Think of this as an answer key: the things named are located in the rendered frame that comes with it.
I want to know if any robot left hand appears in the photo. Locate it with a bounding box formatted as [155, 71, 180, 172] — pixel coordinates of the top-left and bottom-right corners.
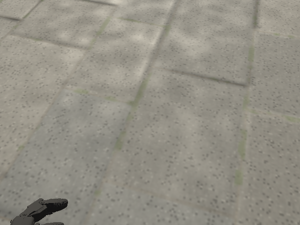
[10, 198, 68, 225]

